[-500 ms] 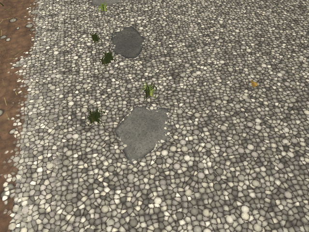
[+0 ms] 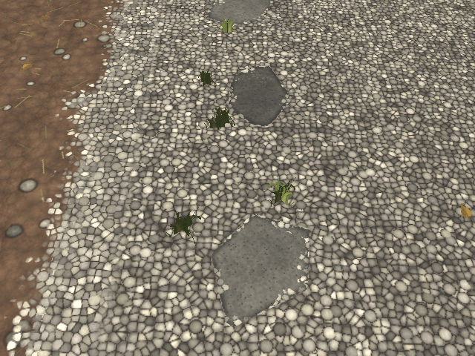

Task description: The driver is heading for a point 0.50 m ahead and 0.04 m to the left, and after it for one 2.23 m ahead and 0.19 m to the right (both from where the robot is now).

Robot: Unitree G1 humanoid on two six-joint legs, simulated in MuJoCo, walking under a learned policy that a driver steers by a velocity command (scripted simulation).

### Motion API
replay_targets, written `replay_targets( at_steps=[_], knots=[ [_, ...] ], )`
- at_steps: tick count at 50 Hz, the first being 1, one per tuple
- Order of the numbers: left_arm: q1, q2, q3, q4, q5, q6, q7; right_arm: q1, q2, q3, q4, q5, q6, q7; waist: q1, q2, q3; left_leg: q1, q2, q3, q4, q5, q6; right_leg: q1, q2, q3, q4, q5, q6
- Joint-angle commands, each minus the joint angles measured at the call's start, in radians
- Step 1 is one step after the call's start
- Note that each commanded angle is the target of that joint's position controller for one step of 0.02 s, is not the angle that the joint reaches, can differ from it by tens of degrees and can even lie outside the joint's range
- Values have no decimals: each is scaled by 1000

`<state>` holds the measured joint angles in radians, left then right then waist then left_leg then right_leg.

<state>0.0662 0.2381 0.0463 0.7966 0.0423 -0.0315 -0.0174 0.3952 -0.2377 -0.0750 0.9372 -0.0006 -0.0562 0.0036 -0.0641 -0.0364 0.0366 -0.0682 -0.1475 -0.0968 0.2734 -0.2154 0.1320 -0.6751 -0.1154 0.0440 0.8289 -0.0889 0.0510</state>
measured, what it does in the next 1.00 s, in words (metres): walks ahead: right foot, then left foot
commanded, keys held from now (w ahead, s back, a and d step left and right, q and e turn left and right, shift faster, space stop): w+q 0.50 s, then w+e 0.50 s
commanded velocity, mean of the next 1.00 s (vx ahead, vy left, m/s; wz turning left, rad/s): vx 0.50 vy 0.00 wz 0.24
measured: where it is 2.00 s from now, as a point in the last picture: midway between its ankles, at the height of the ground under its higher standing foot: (201, 192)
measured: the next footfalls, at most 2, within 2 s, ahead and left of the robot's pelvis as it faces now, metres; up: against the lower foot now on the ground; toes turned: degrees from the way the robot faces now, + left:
right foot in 0.20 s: +0.30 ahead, -0.13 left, +0.00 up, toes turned +9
left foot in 0.70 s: +0.47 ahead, +0.17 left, +0.00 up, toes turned +22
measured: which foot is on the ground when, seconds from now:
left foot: down 0.00-0.20, up 0.22-0.68, down 0.70-1.00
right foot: up 0.00-0.18, down 0.20-0.72, up 0.74-1.00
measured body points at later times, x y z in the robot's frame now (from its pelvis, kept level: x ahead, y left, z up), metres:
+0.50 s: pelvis +0.27 -0.04 +0.00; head +0.30 -0.04 +0.45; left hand +0.22 +0.24 -0.12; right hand +0.49 -0.25 -0.12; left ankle +0.30 +0.12 -0.67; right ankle +0.26 -0.14 -0.75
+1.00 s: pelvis +0.49 +0.09 +0.00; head +0.51 +0.11 +0.45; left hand +0.52 +0.36 -0.13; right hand +0.57 -0.17 -0.12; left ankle +0.43 +0.15 -0.75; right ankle +0.59 -0.04 -0.67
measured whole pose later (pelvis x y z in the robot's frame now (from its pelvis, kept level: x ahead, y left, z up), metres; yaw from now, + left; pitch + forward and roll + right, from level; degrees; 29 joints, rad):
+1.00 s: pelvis +0.49 +0.09 +0.00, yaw +11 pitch +1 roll +1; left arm 0.25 0.27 0.07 0.85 0.03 0.00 -0.05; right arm 0.37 -0.23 -0.04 0.89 -0.02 -0.09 -0.01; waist -0.01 -0.04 0.02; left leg -0.05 -0.02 0.20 0.26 -0.22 0.06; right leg -0.64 -0.09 0.00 1.04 -0.15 -0.03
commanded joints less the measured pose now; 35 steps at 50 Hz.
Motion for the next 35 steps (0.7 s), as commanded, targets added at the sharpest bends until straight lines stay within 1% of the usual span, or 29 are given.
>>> replay_targets(
  at_steps=[1, 3, 4, 5, 6, 7, 8, 9, 10, 11, 12, 13, 14, 15, 16, 17, 18, 20, 22, 25, 27, 28, 30, 31, 32, 33, 34, 35],
  knots=[
    [-126, 65, 5, -104, -5, -12, -5, 84, -151, -30, -44, -4, -6, -8, -23, 98, 5, 58, 252, -217, -33, 404, 99, -47, 52, -38, -86, 59, 1],
    [-178, 68, -2, -133, -10, -19, -8, 105, -157, -31, -49, -11, -4, -13, -38, 105, 9, 100, 261, -238, -1, 452, 101, -41, 73, -39, -147, 49, -9],
    [-193, 73, -3, -146, -13, -24, -8, 108, -163, -32, -53, -15, -3, -16, -40, 110, 10, 114, 268, -250, 18, 476, 98, -24, 84, -37, -179, 40, -17],
    [-190, 81, -4, -154, -15, -29, -8, 101, -171, -34, -60, -17, -3, -20, -31, 117, 9, 119, 275, -265, 38, 496, 88, 11, 91, -29, -214, 30, -27],
    [-161, 93, -2, -154, -17, -34, -7, 80, -180, -37, -70, -18, -4, -24, -10, 124, 5, 107, 279, -276, 59, 515, 71, 77, 99, -22, -255, 11, -38],
    [-99, 109, 3, -141, -20, -39, -2, 41, -192, -40, -83, -19, -5, -25, 27, 130, -8, 66, 272, -273, 95, 565, 48, 191, 116, -25, -297, -23, -54],
    [1, 134, 13, -112, -22, -45, 7, 11, -205, -43, -95, -19, -9, -20, 70, 127, -52, 27, 251, -268, 180, 662, 25, 344, 147, -37, -319, -58, -71],
    [140, 162, 25, -77, -19, -57, 19, -12, -208, -43, -101, -11, -16, -10, 142, 80, -127, -25, 195, -227, 355, 667, 0, 540, 131, -30, -383, -21, -96],
    [294, 230, 42, -69, 5, -65, 38, -6, -146, -26, -131, 2, -25, 0, 196, -11, -271, -154, 134, -170, 616, 421, -20, 779, -68, 161, -404, -192, -142],
    [300, 315, 58, -79, 27, -54, 41, 110, -50, -7, -159, 35, -20, -3, 123, -245, -370, -458, -22, -48, 885, -328, -50, 995, -338, 602, -492, -225, -243],
    [253, 257, 56, -83, 6, -38, 34, 125, -138, -15, -140, -3, -5, -12, 89, -168, -322, -552, 63, -37, 1001, -314, -40, 905, -338, 728, -526, -338, -273],
    [183, 158, 33, -97, -4, -35, 31, 59, -150, -18, -133, -17, 4, -7, 80, -43, -170, -562, 111, -24, 1005, -213, -45, 756, -290, 563, -549, -352, -252],
    [147, 107, 19, -93, -6, -37, 27, 4, -133, -14, -139, -20, 7, 3, 76, 14, -83, -545, 144, -10, 959, -148, -55, 646, -229, 403, -575, -254, -228],
    [148, 98, 14, -83, -4, -41, 28, -17, -121, -13, -144, -27, 15, 13, 67, -22, -53, -523, 168, -1, 923, -124, -62, 590, -186, 294, -596, -162, -203],
    [163, 97, 13, -68, -8, -47, 29, -19, -117, -13, -149, -36, 27, 23, 57, -62, -37, -502, 182, 8, 905, -115, -71, 549, -156, 213, -614, -82, -190],
    [181, 103, 15, -55, -14, -57, 26, -20, -109, -11, -153, -37, 38, 31, 51, -75, -37, -493, 185, 19, 903, -104, -74, 536, -147, 162, -622, -3, -189],
    [200, 106, 17, -46, -20, -68, 21, -35, -103, -9, -163, -36, 45, 37, 49, -74, -44, -504, 188, 24, 899, -92, -76, 541, -148, 128, -629, 65, -195],
    [221, 116, 22, -33, -26, -80, 17, -96, -94, -5, -192, -36, 54, 48, 49, -66, -36, -565, 203, 31, 882, -42, -83, 560, -157, 63, -654, 120, -207],
    [243, 119, 25, -21, -26, -80, 17, -165, -89, 0, -220, -38, 55, 57, 58, -57, -19, -626, 216, 40, 839, 19, -93, 579, -155, 2, -672, 142, -212],
    [268, 121, 27, -4, -24, -77, 15, -264, -73, 12, -256, -33, 51, 67, 74, -51, 7, -638, 219, 73, 691, 126, -101, 590, -131, -96, -681, 173, -201],
    [304, 118, 23, 16, -22, -78, 11, -329, -44, 28, -275, -35, 42, 72, 94, -47, 22, -562, 204, 88, 532, 177, -93, 563, -114, -130, -688, 185, -195],
    [318, 127, 23, 26, -23, -77, 10, -353, -39, 33, -281, -37, 40, 73, 98, -51, 29, -524, 194, 110, 468, 172, -87, 559, -117, -139, -693, 193, -194],
    [352, 150, 26, 52, -28, -69, 9, -395, -51, 36, -293, -41, 37, 69, 104, -56, 42, -479, 183, 152, 379, 125, -74, 599, -132, -126, -684, 239, -200],
    [370, 158, 27, 66, -31, -61, 8, -405, -59, 36, -296, -45, 34, 65, 105, -56, 44, -463, 180, 169, 345, 97, -64, 633, -140, -111, -663, 294, -203],
    [381, 169, 28, 77, -31, -54, 8, -406, -65, 36, -296, -47, 28, 59, 102, -57, 39, -438, 169, 180, 315, 58, -54, 665, -147, -101, -627, 375, -204],
    [383, 181, 29, 86, -30, -48, 9, -378, -73, 33, -287, -49, 21, 52, 85, -62, 19, -383, 147, 186, 283, 17, -42, 690, -148, -98, -562, 505, -200],
    [379, 190, 30, 94, -32, -43, 10, -285, -84, 26, -257, -53, 10, 44, 38, -56, -33, -262, 120, 190, 223, 18, -28, 696, -131, -108, -441, 613, -188],
    [376, 174, 23, 95, -38, -40, 9, -123, -112, 13, -199, -66, -5, 32, -32, -19, -131, -32, 124, 177, 171, 71, -7, 619, -85, -138, -254, 560, -167]
  ],
)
